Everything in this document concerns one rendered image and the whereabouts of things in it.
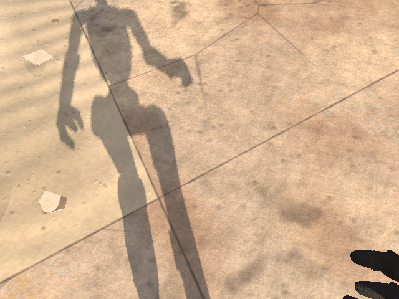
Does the right robot hand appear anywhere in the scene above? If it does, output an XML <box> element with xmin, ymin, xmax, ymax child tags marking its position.
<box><xmin>343</xmin><ymin>250</ymin><xmax>399</xmax><ymax>299</ymax></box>

